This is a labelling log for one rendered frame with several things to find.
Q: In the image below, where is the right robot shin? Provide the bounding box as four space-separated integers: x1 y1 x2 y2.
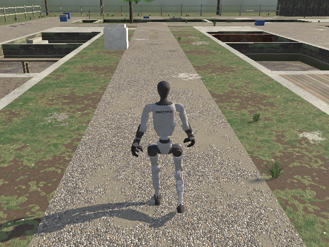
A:
176 171 184 206

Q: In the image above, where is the left robot hand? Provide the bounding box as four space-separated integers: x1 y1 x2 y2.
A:
131 144 143 157

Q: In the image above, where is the robot head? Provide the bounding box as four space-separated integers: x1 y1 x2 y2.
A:
155 81 173 105

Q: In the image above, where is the left robot forearm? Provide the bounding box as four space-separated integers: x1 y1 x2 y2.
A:
133 125 144 147

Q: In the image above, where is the right robot hand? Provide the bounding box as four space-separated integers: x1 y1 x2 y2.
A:
184 138 195 147

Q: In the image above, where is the robot right upper arm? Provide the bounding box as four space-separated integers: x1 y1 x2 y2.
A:
175 103 190 131

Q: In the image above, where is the robot left upper arm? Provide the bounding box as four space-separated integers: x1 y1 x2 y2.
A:
139 103 153 133

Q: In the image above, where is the right robot forearm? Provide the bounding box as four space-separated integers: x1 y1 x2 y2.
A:
185 123 194 140

